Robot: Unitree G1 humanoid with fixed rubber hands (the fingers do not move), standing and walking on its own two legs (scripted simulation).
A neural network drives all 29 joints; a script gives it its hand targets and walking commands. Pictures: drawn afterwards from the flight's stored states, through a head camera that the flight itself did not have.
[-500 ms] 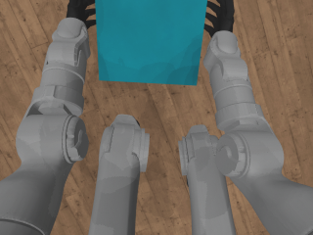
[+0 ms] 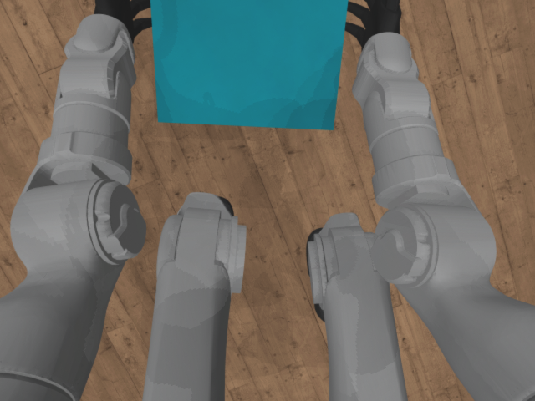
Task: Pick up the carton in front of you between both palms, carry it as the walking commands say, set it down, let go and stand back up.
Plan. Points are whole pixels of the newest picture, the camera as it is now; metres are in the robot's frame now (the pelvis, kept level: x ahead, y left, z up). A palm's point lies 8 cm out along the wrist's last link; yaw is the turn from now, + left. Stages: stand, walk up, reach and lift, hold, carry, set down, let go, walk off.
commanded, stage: set down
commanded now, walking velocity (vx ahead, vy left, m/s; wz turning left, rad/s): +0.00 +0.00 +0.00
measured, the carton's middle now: (251, 47) +0.52 +0.11 -0.25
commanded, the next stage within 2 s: let go in 1.80 s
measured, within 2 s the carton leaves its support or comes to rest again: rests again in 0.14 s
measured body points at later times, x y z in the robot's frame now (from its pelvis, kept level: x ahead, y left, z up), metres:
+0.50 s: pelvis +0.01 +0.01 -0.01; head +0.36 +0.06 +0.26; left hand +0.52 +0.26 -0.20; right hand +0.55 -0.05 -0.18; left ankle +0.13 +0.14 -0.35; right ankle +0.10 -0.11 -0.35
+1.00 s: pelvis -0.01 +0.01 +0.01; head +0.33 +0.08 +0.29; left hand +0.50 +0.32 -0.13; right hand +0.53 -0.06 -0.13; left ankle +0.13 +0.14 -0.35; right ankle +0.10 -0.11 -0.35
